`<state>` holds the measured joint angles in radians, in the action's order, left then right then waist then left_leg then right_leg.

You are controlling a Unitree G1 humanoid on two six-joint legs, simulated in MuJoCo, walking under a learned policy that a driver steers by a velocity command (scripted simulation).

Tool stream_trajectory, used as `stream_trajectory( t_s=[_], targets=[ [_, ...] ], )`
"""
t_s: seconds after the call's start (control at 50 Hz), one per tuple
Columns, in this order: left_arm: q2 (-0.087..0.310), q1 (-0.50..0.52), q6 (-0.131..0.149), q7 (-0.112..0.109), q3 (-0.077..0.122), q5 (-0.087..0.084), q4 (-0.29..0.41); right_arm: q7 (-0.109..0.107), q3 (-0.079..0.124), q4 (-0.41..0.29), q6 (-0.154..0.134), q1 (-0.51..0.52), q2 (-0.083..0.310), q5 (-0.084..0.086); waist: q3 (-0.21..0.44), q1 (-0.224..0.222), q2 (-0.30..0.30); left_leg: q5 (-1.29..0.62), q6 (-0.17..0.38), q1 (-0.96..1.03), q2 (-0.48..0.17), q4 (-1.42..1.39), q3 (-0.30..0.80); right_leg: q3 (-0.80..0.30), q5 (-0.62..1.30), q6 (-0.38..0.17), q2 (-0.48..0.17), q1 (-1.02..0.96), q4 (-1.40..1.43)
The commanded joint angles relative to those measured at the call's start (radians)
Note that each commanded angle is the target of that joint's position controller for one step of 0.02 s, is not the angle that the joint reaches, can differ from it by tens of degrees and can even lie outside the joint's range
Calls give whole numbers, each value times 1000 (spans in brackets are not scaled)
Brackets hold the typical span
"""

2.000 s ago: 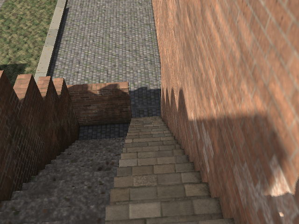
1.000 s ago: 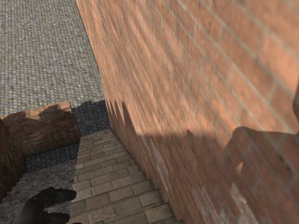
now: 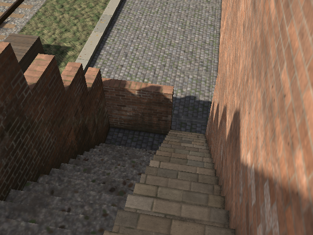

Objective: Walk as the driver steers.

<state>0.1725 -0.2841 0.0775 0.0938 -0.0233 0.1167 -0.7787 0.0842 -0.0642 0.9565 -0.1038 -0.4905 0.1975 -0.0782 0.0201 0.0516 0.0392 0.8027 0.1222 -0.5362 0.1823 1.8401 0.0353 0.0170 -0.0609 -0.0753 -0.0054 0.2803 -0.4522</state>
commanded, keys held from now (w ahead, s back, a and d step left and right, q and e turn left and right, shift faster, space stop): w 0.38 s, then w+e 0.62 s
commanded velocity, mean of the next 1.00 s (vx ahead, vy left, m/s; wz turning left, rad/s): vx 0.50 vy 0.00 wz -0.11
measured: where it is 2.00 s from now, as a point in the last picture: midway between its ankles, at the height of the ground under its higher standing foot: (195, 224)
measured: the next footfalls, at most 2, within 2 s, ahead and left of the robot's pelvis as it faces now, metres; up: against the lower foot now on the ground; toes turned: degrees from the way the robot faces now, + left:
left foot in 0.44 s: +0.33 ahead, +0.15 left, -0.21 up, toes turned +10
right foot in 1.08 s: +0.50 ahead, -0.21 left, -0.43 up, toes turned -20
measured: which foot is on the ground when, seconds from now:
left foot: up 0.00-0.42, down 0.44-1.00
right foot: down 0.00-0.44, up 0.46-1.00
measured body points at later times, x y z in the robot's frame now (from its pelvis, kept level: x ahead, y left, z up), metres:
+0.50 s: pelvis +0.23 +0.04 -0.22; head +0.23 +0.06 +0.23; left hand +0.09 +0.24 -0.37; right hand +0.39 -0.16 -0.34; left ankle +0.30 +0.14 -0.96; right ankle +0.09 -0.11 -0.66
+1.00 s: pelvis +0.40 -0.04 -0.33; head +0.40 -0.04 +0.12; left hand +0.48 +0.20 -0.48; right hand +0.19 -0.17 -0.46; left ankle +0.29 +0.14 -0.97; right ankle +0.50 -0.22 -1.02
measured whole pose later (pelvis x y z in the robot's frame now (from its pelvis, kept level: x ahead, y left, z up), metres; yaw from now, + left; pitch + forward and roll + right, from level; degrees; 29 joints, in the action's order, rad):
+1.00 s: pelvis +0.40 -0.04 -0.33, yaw -12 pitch -2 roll +4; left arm 0.25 -0.33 0.02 0.10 0.02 0.14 -1.00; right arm -0.03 -0.06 1.19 -0.16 -0.66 0.10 -0.16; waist -0.02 0.05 0.07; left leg 0.80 -0.15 -0.17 -0.24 1.07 -0.30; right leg -0.09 0.47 -0.08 -0.12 0.60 -0.80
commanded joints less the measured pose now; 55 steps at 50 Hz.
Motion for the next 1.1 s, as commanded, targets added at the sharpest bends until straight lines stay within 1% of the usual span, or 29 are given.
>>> stream_trajectory(
  t_s=[0.02, 0.08, 0.12, 0.14, 0.16, 0.18, 0.2, 0.28, 0.3, 0.32, 0.34, 0.36, 0.38, 0.4, 0.42, 0.44, 0.48, 0.52, 0.54, 0.56, 0.62, 0.64, 0.66, 0.68, 0.86, 0.92, 1.0, 1.04, 1.1],
  targets=[
    [289, -373, -14, 26, 102, -15, -75, 56, 64, -89, 1, -168, 168, 38, 172, -99, 135, -33, -72, -885, -53, 610, 3, -356, 1253, -421, -436, -874, -239],
    [7, -238, 3, 2, 33, -22, -139, -11, 6, -225, 37, 142, 27, 21, -47, -41, -136, -431, -89, -961, -349, 8, 139, -386, 320, -288, -426, -304, -65],
    [-84, -176, 42, -63, 1, -7, -148, 21, -14, -150, 67, 43, -49, -19, -182, 8, -7, -854, -45, -589, -390, -363, 43, -137, 130, -196, -182, 239, -59],
    [154, -199, -11, -54, 104, -427, -184, -34, 70, -70, 98, 16, -32, 197, -143, 52, -375, -1101, -129, 52, -266, -662, -76, -154, 228, -106, -183, 430, -118],
    [241, -239, -44, -43, 115, -397, -191, -37, 77, -25, 103, -29, -35, 231, -47, 36, -276, -1068, -175, 237, -193, -479, -77, -204, 354, -92, -219, 459, -79],
    [140, -107, 60, -43, 32, -15, -115, 60, 21, -115, 74, 67, 8, -34, -208, 4, 297, -1091, -105, -101, -288, -414, -82, 33, 98, -78, -77, 559, -103],
    [61, -94, 79, -59, 23, -9, -146, 62, 61, -115, 57, 139, 103, -94, -213, -33, 211, -1124, -82, -340, -332, -613, 41, -101, -32, -127, -151, 336, -194],
    [-2, -604, 48, -120, -11, -22, -286, 10, 22, -184, 14, 482, 64, -21, -97, -255, 14, -1357, -77, -776, -337, -1156, 6, -297, -184, -139, -202, -237, -486],
    [169, -231, -39, -107, 102, -373, -156, -7, 109, -200, 31, 505, 94, 220, 15, -145, -175, -1437, -106, -100, -259, -1364, -24, -195, -43, -131, -98, 26, -451],
    [206, -244, -77, -97, 105, -380, -154, 2, 121, -188, 50, 478, 91, 231, 85, -168, -104, -1453, -120, 150, -199, -1262, -78, -148, 40, -131, -119, 144, -436],
    [70, -310, 4, -46, 1, 32, -205, 11, 39, -139, 58, 309, 42, -89, -252, -71, 190, -1457, -88, 139, -258, -1026, -118, -141, -335, -111, -162, 558, -427],
    [54, -295, 38, -36, 20, 17, -214, 11, 75, -110, 63, 218, 86, -112, -237, -51, 103, -1334, -67, 186, -257, -1041, -95, -115, -280, -98, -158, 501, -490],
    [88, -156, -50, -66, 92, -344, -153, -16, 159, -101, 53, 288, 138, 227, 12, -123, 18, -1212, -82, 152, -243, -1366, -26, -111, 1, -136, -59, 95, -608],
    [118, -189, -72, -84, 88, -318, -197, -26, 164, -104, 36, 275, 141, 255, 11, -145, 34, -1234, -75, 249, -239, -1357, -20, -138, 155, -147, -76, 112, -701],
    [193, -288, -49, -149, 97, -109, -234, -66, 89, -111, 44, 230, 48, 94, -54, -87, -27, -1153, -61, 412, -230, -1589, -93, -52, 45, -154, -94, 99, -976],
    [99, -334, -41, -153, 92, -312, -242, -19, 194, -42, 15, 127, 166, 195, -26, -95, -84, -1408, -24, 576, -276, -1555, -24, -132, 256, -150, 0, 206, -1108],
    [33, -517, -39, -184, 113, -280, -293, 25, 149, 81, 42, -93, 96, 219, 152, -117, -329, -2535, 36, 1046, -658, -1021, 92, -84, -985, -67, 191, 762, -1788],
    [65, -327, -84, -159, 118, -295, -271, 23, 161, 79, 72, -158, 101, 194, 211, 3, -258, -1755, 97, 906, -609, -1113, 96, -138, -820, -49, 64, 838, -1619],
    [-14, -502, -14, -33, 41, -32, -291, 46, 176, 81, 74, -86, 382, -152, 82, -27, -86, -1117, 121, 607, -592, -1251, 142, -288, -393, -23, 30, 842, -1502],
    [-61, -468, 15, -18, 46, -30, -315, 34, 175, 112, 73, -51, 322, -168, -73, -49, 6, -894, 122, 351, -626, -1338, 183, -335, -147, -21, -8, 807, -1320],
    [34, -254, -17, 5, 67, -45, -283, -28, 74, 134, 20, -54, 23, -46, -210, -61, -125, -412, 145, 14, -564, -1510, 156, -237, 145, -16, -39, 760, -1000],
    [111, -331, -89, -105, 132, -323, -238, -4, 111, 105, 46, 195, 46, 177, -76, -226, -222, -873, 97, -25, -530, -1464, 62, -187, 58, 71, -2, 392, -783],
    [-2, -305, -62, 9, 32, 8, -291, -47, 64, 119, 5, 34, 16, -60, -152, -120, -156, -566, 114, -3, -518, -1470, 68, -202, 303, 11, -84, 613, -898],
    [-39, -324, -56, 28, 36, 31, -268, -61, 81, 173, -16, -28, 51, -64, -200, -106, -121, -507, 148, 117, -581, -1467, 133, -272, 335, 3, -58, 747, -814],
    [66, -76, -37, 5, 29, 10, -223, -119, 16, 238, -60, -240, 42, -63, -230, 7, -141, -290, 48, 359, -592, -1284, 29, -267, 493, 22, -94, 770, -489],
    [61, -87, -38, 13, 28, 20, -183, -125, -6, 188, -76, -86, 6, -101, -228, -96, -106, -327, -60, 29, -525, -1185, -191, -120, 656, -27, -114, 345, -435],
    [85, 65, -45, 14, 46, 26, -144, -132, 59, 183, -50, -160, 158, -59, -253, -1, -95, -212, -149, 129, -565, -981, -233, 13, 442, 12, -78, 190, -262],
    [181, 22, -18, 25, 80, 9, -180, -136, 94, 165, -13, -106, 205, 31, -159, 1, -15, -236, -183, 334, -513, -676, -241, 62, 285, 22, -62, 172, 110],
    [338, -544, 27, -25, 157, 38, -410, -13, 103, 175, 56, -185, 169, -42, 135, -171, 151, -81, -150, -90, -332, 235, -164, 27, 523, -63, -35, -725, -124]
  ],
)
Velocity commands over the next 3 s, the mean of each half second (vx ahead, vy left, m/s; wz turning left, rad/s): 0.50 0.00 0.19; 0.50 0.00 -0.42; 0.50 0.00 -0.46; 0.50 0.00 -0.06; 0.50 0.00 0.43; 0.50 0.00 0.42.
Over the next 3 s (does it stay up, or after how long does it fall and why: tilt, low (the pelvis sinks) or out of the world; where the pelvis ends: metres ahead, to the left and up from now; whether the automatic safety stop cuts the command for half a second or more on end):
stays up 1.20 -0.18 -1.13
